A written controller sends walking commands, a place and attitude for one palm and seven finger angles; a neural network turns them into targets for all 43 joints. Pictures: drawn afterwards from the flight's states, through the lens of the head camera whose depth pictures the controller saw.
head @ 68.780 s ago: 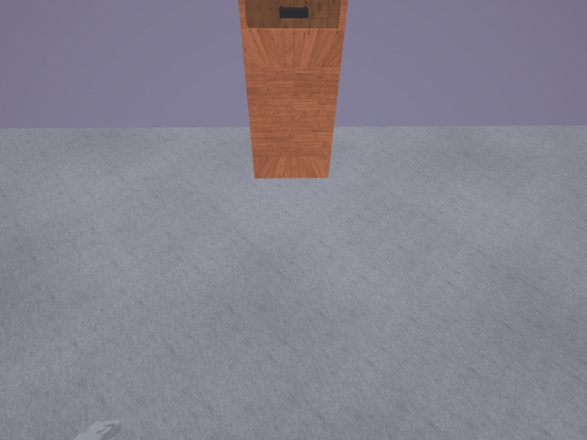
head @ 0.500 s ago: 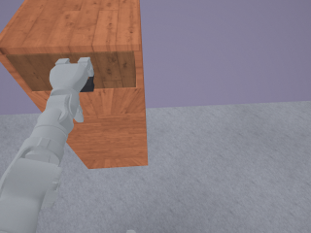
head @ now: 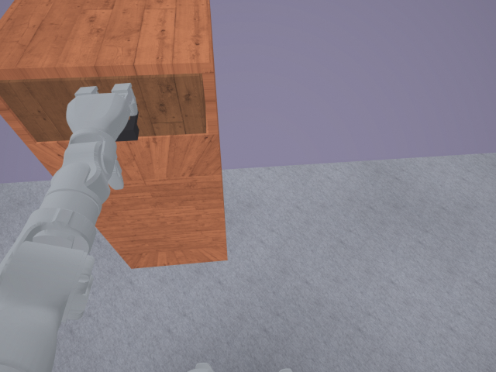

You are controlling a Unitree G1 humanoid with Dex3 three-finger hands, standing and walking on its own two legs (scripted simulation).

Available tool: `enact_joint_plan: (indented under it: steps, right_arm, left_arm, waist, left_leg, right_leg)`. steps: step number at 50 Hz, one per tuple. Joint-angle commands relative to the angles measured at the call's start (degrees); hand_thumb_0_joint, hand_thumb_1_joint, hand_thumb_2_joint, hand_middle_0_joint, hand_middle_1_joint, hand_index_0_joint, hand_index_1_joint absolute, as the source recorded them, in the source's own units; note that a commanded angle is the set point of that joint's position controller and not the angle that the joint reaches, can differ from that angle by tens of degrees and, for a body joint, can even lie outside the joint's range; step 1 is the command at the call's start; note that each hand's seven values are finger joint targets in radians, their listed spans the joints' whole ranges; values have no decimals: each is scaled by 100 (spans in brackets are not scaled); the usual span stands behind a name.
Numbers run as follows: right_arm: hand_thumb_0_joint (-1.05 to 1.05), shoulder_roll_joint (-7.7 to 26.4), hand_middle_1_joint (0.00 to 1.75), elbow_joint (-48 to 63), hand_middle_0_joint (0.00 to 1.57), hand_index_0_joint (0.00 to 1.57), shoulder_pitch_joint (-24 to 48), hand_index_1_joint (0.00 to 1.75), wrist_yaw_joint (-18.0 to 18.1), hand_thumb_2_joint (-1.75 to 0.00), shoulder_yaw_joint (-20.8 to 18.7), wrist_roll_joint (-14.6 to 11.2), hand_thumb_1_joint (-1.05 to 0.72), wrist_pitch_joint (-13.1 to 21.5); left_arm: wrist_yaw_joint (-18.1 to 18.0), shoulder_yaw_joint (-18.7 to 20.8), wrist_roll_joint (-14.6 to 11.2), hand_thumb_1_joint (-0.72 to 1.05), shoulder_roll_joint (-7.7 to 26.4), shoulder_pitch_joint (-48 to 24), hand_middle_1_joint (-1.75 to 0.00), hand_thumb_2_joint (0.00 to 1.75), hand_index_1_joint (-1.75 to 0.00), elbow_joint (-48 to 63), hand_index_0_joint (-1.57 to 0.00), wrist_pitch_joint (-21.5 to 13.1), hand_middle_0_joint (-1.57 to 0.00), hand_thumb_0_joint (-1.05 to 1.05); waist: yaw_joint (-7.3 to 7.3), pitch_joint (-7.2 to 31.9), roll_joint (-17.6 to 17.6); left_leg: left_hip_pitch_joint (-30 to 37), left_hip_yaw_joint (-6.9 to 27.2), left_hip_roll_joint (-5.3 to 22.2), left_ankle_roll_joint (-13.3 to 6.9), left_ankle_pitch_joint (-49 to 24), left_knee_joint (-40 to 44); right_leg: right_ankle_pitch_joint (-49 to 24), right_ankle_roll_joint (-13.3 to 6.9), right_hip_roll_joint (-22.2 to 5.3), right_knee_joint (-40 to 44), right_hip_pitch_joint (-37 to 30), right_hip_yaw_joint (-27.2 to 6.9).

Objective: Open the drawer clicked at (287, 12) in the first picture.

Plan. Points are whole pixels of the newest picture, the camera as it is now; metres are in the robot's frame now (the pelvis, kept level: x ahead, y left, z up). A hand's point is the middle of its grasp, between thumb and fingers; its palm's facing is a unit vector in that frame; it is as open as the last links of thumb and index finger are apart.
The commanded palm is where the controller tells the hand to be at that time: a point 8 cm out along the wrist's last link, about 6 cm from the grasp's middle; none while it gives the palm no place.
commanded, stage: lower the fingers behind the handle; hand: left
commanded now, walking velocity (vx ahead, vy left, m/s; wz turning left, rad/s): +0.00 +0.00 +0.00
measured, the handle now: (109, 122) +0.54 +0.24 +0.08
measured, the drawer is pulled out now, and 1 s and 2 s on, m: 0.00 0.00 0.00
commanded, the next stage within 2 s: lift the fingers back up to retry in 0.08 s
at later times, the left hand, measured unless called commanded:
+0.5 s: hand (108, 135) +0.49 +0.22 +0.09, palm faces -0.03 -0.04 -1.00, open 13.7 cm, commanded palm +0.47 +0.22 +0.16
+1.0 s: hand (101, 117) +0.49 +0.22 +0.13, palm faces -0.05 -0.04 -1.00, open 13.8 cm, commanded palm +0.47 +0.22 +0.20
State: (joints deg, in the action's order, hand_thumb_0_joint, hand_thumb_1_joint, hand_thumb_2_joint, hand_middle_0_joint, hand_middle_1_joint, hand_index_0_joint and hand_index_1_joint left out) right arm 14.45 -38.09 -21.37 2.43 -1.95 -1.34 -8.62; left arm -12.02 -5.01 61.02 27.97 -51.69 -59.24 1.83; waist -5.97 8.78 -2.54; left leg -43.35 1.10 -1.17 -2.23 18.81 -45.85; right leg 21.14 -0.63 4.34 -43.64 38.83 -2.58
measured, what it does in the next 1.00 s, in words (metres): stands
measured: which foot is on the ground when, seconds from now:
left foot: down 0.00-1.00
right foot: down 0.00-1.00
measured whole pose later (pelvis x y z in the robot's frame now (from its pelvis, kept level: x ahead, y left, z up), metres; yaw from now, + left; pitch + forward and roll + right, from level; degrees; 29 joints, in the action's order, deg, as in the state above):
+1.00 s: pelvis +0.03 +0.00 +0.02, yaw +1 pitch +11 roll -1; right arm 14.5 -37.3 -15.4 2.8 -1.7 -2.3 -9.1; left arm -0.2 -6.6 56.9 27.7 -46.5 -47.0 1.9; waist -2.6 7.0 -3.2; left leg -30.3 0.9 -2.1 -2.4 18.0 -37.3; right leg 20.5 -0.8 3.1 -35.4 25.9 -3.1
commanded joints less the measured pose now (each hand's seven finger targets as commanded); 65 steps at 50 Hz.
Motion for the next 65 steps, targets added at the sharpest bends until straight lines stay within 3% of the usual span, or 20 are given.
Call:
enact_joint_plan:
  steps: [1,8,12,17,18,20,23,26,28,29,31,32,34,36,42,46,53,57,61,65]
  right_arm:
    - [0,934,30,393,20,20,-489,30,64,-90,-299,-3,-90,154]
    - [0,937,30,373,20,20,-551,30,76,-90,-277,-16,-90,173]
    - [0,923,30,402,20,20,-518,30,91,-90,-289,-6,-90,167]
    - [0,890,30,445,20,20,-409,30,130,-90,-287,-19,-90,191]
    - [0,875,30,470,20,20,-373,30,130,-90,-300,-22,-90,198]
    - [0,837,30,503,20,20,-298,30,123,-90,-318,-24,-90,233]
    - [0,880,30,456,20,20,-253,30,137,-90,-325,-39,-90,269]
    - [0,891,30,456,20,20,-168,30,151,-90,-330,-36,-90,297]
    - [0,857,30,404,20,20,-157,30,123,-90,-350,-47,-90,332]
    - [0,854,30,410,20,20,-121,30,102,-90,-358,-43,-90,337]
    - [0,895,30,378,20,20,-101,30,87,-90,-352,-48,-90,303]
    - [0,862,30,375,20,20,-66,30,62,-90,-336,-61,-90,300]
    - [0,877,30,403,20,20,26,30,55,-90,-318,-78,-90,265]
    - [0,917,30,431,20,20,88,30,80,-90,-315,-73,-90,224]
    - [0,844,30,490,20,20,279,30,87,-90,-247,-113,-90,151]
    - [0,874,30,544,20,20,338,30,99,-90,-234,-95,-90,88]
    - [0,790,30,621,20,20,412,30,79,-90,-278,-65,-90,79]
    - [0,754,30,546,20,20,465,30,16,-90,-313,-88,-90,122]
    - [0,802,30,492,20,20,479,30,8,-90,-310,-80,-90,99]
    - [0,793,30,452,20,20,517,30,34,-90,-271,-111,-90,75]
  left_arm:
    - [33,108,48,-50,1111,-2005,-120,30,-120,351,-30,107,-30,0]
    - [29,66,50,-50,1089,-1961,-120,30,-120,146,-30,176,-30,0]
    - [38,269,32,-50,1408,-2312,-120,30,-120,601,-30,113,-30,0]
    - [52,426,-40,-50,1593,-2526,-120,30,-120,1148,-30,-14,-30,0]
    - [41,541,-39,-50,1638,-2294,-120,30,-120,1191,-30,-30,-30,0]
    - [36,389,-80,-50,1401,-2362,-120,30,-120,1554,-30,-94,-30,0]
    - [21,592,-160,-50,1639,-2491,-120,30,-120,1736,-30,-168,-30,0]
    - [19,695,-185,-50,1805,-2650,-120,30,-120,2151,-30,-217,-30,0]
    - [20,433,-194,-50,1440,-2673,-120,30,-120,2203,-30,-176,-30,0]
    - [36,492,-221,-50,1450,-2487,-120,30,-120,2197,-30,-129,-30,0]
    - [134,470,-253,-50,1479,-2483,-120,30,-120,2140,-30,-13,-30,0]
    - [188,263,-287,-50,1241,-2491,-120,30,-120,2105,-30,56,-30,0]
    - [339,215,-359,-50,1188,-2390,-120,30,-120,2128,-30,162,-30,0]
    - [473,429,-394,-50,1520,-2431,-120,30,-120,2285,-30,164,-30,0]
    - [839,67,-407,-50,1087,-2176,-120,30,-120,2108,-30,147,-30,0]
    - [975,171,-426,-50,1210,-2083,-120,30,-120,2147,-30,23,-30,0]
    - [780,608,-413,-50,1614,-2056,-120,30,-120,2872,-30,-310,-30,0]
    - [570,295,-453,-50,1174,-2230,-120,30,-120,3020,-30,-223,-30,0]
    - [492,351,-412,-50,1269,-2211,-120,30,-120,2785,-30,61,-30,0]
    - [590,58,-400,-50,980,-2245,-120,30,-120,2379,-30,312,-30,0]
  waist:
    - [-166,1334,224]
    - [-192,1369,286]
    - [-138,1842,101]
    - [-39,2021,-64]
    - [56,2040,-148]
    - [36,2098,-281]
    - [20,1970,-131]
    - [56,2241,-273]
    - [19,2110,-350]
    - [92,2169,-360]
    - [63,2125,-304]
    - [50,2023,-307]
    - [78,1895,-148]
    - [130,2076,-60]
    - [147,1572,107]
    - [190,1611,279]
    - [375,2150,-79]
    - [220,1963,-90]
    - [251,1987,-28]
    - [171,1750,135]
  left_leg:
    - [1407,-145,59,-84,-681,509]
    - [1402,-134,58,-83,-673,503]
    - [1646,-157,71,-92,-916,500]
    - [1943,-131,88,-86,-1186,593]
    - [2049,-132,81,-77,-1323,602]
    - [2354,-121,102,-66,-1542,622]
    - [2387,-72,117,-75,-1596,723]
    - [2664,-77,103,-66,-1955,735]
    - [2906,-30,123,-41,-2148,768]
    - [2987,-29,128,-29,-2247,781]
    - [3086,-13,143,-13,-2438,808]
    - [3094,-19,140,-16,-2446,836]
    - [3066,-34,128,-23,-2415,900]
    - [3108,-48,116,-37,-2559,923]
    - [3007,-70,83,-44,-2542,1020]
    - [2931,-136,56,-64,-2498,1020]
    - [3087,-151,11,-60,-3027,870]
    - [3167,-128,35,-46,-2946,855]
    - [3088,-139,6,-42,-2740,918]
    - [2938,-168,-21,-61,-2298,1001]
  right_leg:
    - [-674,-131,-22,796,-197,250]
    - [-646,-116,-11,767,-136,267]
    - [-866,-111,-22,755,-423,216]
    - [-1066,-126,-9,797,-679,230]
    - [-1151,-154,1,787,-730,246]
    - [-1225,-163,17,813,-700,286]
    - [-1312,-157,14,888,-831,292]
    - [-1577,-174,-2,916,-1052,271]
    - [-1579,-180,23,923,-857,347]
    - [-1582,-176,22,945,-912,350]
    - [-1682,-189,18,992,-975,358]
    - [-1676,-173,16,1005,-941,384]
    - [-1750,-169,4,1069,-1063,385]
    - [-1969,-178,-27,1102,-1381,335]
    - [-2022,-162,-65,1174,-1382,337]
    - [-2221,-166,-108,1200,-1570,272]
    - [-2714,-176,-106,1028,-1840,195]
    - [-2535,-163,-70,1060,-1567,251]
    - [-2437,-187,-67,1108,-1684,252]
    - [-2283,-155,-90,1176,-1644,254]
